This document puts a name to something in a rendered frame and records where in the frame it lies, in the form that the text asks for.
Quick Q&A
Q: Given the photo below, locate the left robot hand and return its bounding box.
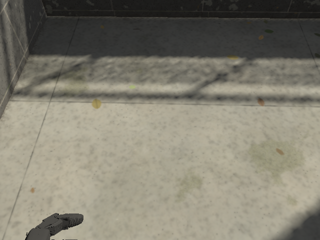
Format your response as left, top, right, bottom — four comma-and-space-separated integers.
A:
25, 213, 84, 240

